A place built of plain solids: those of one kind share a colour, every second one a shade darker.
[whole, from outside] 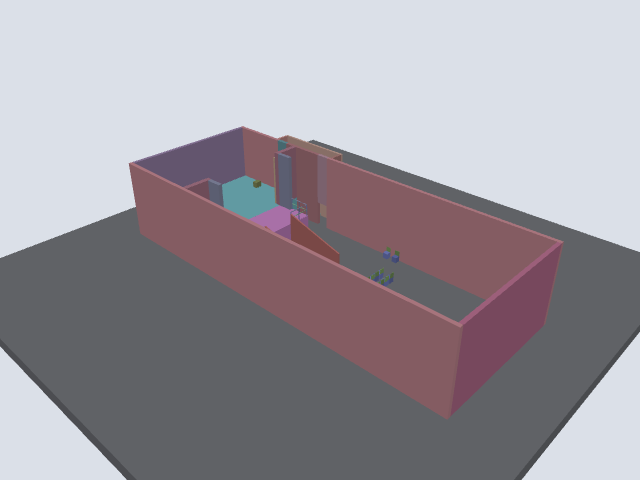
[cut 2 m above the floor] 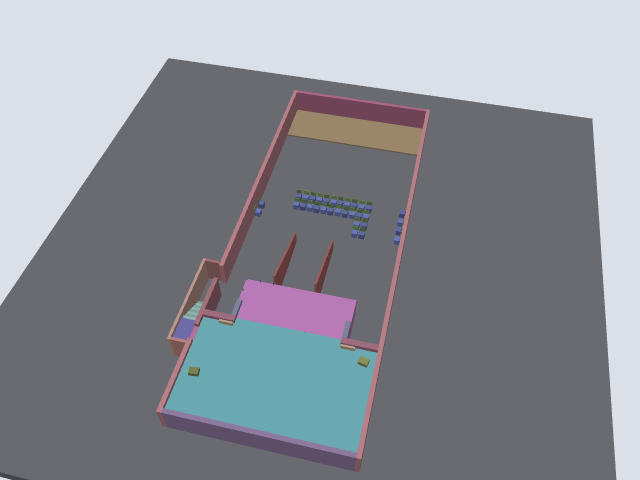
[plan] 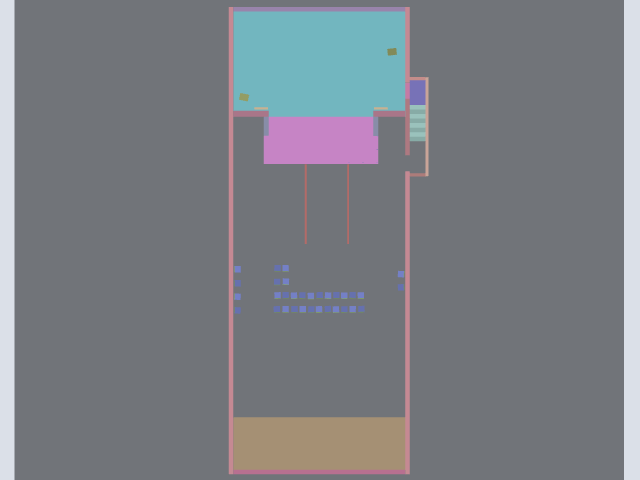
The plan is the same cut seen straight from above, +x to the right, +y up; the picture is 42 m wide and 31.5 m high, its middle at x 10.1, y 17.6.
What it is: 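A parish, school or music hall with a timber stage behind a plastered proscenium wall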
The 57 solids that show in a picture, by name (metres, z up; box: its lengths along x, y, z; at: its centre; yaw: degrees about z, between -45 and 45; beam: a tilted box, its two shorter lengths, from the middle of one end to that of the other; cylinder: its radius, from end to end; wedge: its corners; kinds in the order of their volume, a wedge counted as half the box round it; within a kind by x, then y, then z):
{
 "boards_main_1": {"box": [11.27, 6.91, 1.76], "at": [10.05, 29.14, 0.83]},
 "wall_side_1": {"box": [0.3, 30.67, 6.49], "at": [4.27, 17.56, 3.19]},
 "wall_side_2": {"box": [0.3, 19.89, 6.49], "at": [15.84, 12.17, 3.19]},
 "wall_side_3": {"box": [0.3, 3.71, 6.49], "at": [15.84, 25.02, 3.19]},
 "wall_side_4": {"box": [0.3, 4.98, 6.49], "at": [15.84, 30.4, 3.19]},
 "boards_fore_1": {"box": [7.52, 3.1, 1.76], "at": [10.17, 24.13, 0.83]},
 "wall_back_1": {"box": [11.27, 0.3, 6.49], "at": [10.05, 32.74, 3.19]},
 "wall_rear_1": {"box": [11.27, 0.3, 6.49], "at": [10.05, 2.38, 3.19]},
 "wall_pros_1": {"box": [2.32, 0.41, 6.49], "at": [5.58, 25.89, 3.19]},
 "wall_pros_2": {"box": [2.09, 0.41, 6.49], "at": [14.64, 25.89, 3.19]},
 "wall_pass_out_1": {"box": [0.2, 6.52, 6.49], "at": [17.13, 25.03, 3.19]},
 "floor_rear_1": {"box": [11.27, 3.45, 0.18], "at": [10.05, 4.25, 0.04]},
 "wall_pier_1": {"box": [0.33, 1.24, 6.49], "at": [6.57, 25.06, 3.19]},
 "wall_pier_2": {"box": [0.32, 1.27, 6.49], "at": [13.76, 25.05, 3.19]},
 "step_1": {"box": [1.04, 0.6, 0.24], "at": [16.51, 24.38, 0.07]},
 "step_2": {"box": [1.04, 0.6, 0.43], "at": [16.51, 24.68, 0.17]},
 "step_3": {"box": [1.04, 0.6, 0.62], "at": [16.51, 24.97, 0.26]},
 "step_4": {"box": [1.04, 0.6, 0.81], "at": [16.51, 25.27, 0.36]},
 "step_5": {"box": [1.04, 0.6, 1.0], "at": [16.51, 25.57, 0.45]},
 "step_6": {"box": [1.04, 0.6, 1.19], "at": [16.51, 25.86, 0.55]},
 "step_7": {"box": [1.04, 0.6, 1.38], "at": [16.51, 26.16, 0.64]},
 "step_8": {"box": [1.04, 0.6, 1.57], "at": [16.51, 26.46, 0.74]},
 "boards_pass_1": {"box": [1.04, 1.63, 1.76], "at": [16.51, 27.27, 0.83]},
 "wall_pass_end_1": {"box": [1.04, 0.2, 6.49], "at": [16.51, 21.87, 3.19]},
 "wall_pass_end_2": {"box": [1.04, 0.2, 6.49], "at": [16.51, 28.19, 3.19]},
 "chair_seat_1": {"box": [0.42, 0.42, 0.45], "at": [4.69, 12.98, 0.23], "yaw": -3.5},
 "chair_seat_2": {"box": [0.42, 0.42, 0.45], "at": [4.69, 13.88, 0.23], "yaw": -2.8},
 "chair_seat_3": {"box": [0.42, 0.42, 0.45], "at": [4.69, 14.76, 0.23], "yaw": 0.2},
 "chair_seat_4": {"box": [0.42, 0.42, 0.45], "at": [4.69, 15.68, 0.23], "yaw": -0.3},
 "chair_seat_5": {"box": [0.42, 0.42, 0.45], "at": [7.31, 13.97, 0.23], "yaw": 1.2},
 "chair_seat_6": {"box": [0.42, 0.42, 0.45], "at": [7.31, 15.75, 0.23], "yaw": -1.9},
 "chair_seat_7": {"box": [0.42, 0.42, 0.45], "at": [7.84, 13.06, 0.23], "yaw": -1.3},
 "chair_seat_8": {"box": [0.42, 0.42, 0.45], "at": [7.84, 15.75, 0.23], "yaw": -1.3},
 "chair_seat_9": {"box": [0.42, 0.42, 0.45], "at": [8.39, 13.95, 0.23], "yaw": 3.4},
 "chair_seat_10": {"box": [0.42, 0.42, 0.45], "at": [8.43, 13.05, 0.23], "yaw": 0.2},
 "chair_seat_11": {"box": [0.42, 0.42, 0.45], "at": [8.94, 13.97, 0.23], "yaw": -1.1},
 "chair_seat_12": {"box": [0.42, 0.42, 0.45], "at": [9.5, 13.92, 0.23], "yaw": 0.5},
 "chair_seat_13": {"box": [0.42, 0.42, 0.45], "at": [9.53, 13.04, 0.23], "yaw": -1.2},
 "chair_seat_14": {"box": [0.42, 0.42, 0.45], "at": [10.08, 13.97, 0.23], "yaw": 1.5},
 "chair_seat_15": {"box": [0.42, 0.42, 0.45], "at": [10.63, 13.95, 0.23], "yaw": -2.7},
 "chair_seat_16": {"box": [0.42, 0.42, 0.45], "at": [11.17, 13.98, 0.23], "yaw": 1.2},
 "chair_seat_17": {"box": [0.42, 0.42, 0.45], "at": [11.69, 13.95, 0.23], "yaw": 1.2},
 "chair_seat_18": {"box": [0.42, 0.42, 0.45], "at": [11.7, 13.05, 0.23], "yaw": -0.3},
 "chair_seat_19": {"box": [0.42, 0.42, 0.45], "at": [12.24, 13.98, 0.23], "yaw": -2.3},
 "chair_seat_20": {"box": [0.42, 0.42, 0.45], "at": [12.78, 13.97, 0.23], "yaw": 1.2},
 "chair_seat_21": {"box": [0.42, 0.42, 0.45], "at": [12.82, 13.07, 0.23], "yaw": 1.2},
 "chair_seat_22": {"box": [0.42, 0.42, 0.45], "at": [15.42, 14.49, 0.23], "yaw": 2.9},
 "chair_seat_23": {"box": [0.42, 0.42, 0.45], "at": [15.42, 15.36, 0.23], "yaw": -2.4},
 "wall_cheek_1": {"wedge": [[9.1, 17.33, -0.05], [9.1, 17.33, 1.03], [9.1, 22.58, -0.05], [9.1, 22.58, 2.6], [9.23, 17.33, -0.05], [9.23, 17.33, 1.03], [9.23, 22.58, -0.05], [9.23, 22.58, 2.6]]},
 "wall_cheek_2": {"wedge": [[11.88, 17.33, -0.05], [11.88, 17.33, 1.03], [11.88, 22.58, -0.05], [11.88, 22.58, 2.6], [12.01, 17.33, -0.05], [12.01, 17.33, 1.03], [12.01, 22.58, -0.05], [12.01, 22.58, 2.6]]},
 "wall_side_over_hall_1": {"box": [0.3, 1.04, 4.34], "at": [15.84, 22.64, 4.27]},
 "drape_1": {"box": [0.91, 0.14, 4.26], "at": [6.24, 26.24, 3.79]},
 "drape_2": {"box": [0.91, 0.14, 4.26], "at": [14.1, 26.24, 3.79]},
 "wall_side_over_wing_1": {"box": [0.3, 1.04, 2.63], "at": [15.84, 27.39, 5.12]},
 "boards_sill_1": {"box": [0.3, 1.04, 1.76], "at": [15.84, 27.39, 0.83]},
 "crate_1": {"box": [0.6, 0.45, 0.72], "at": [5.12, 26.97, 2.07], "yaw": -12.1},
 "crate_2": {"box": [0.6, 0.45, 0.5], "at": [14.83, 29.95, 1.96], "yaw": 6.2}
}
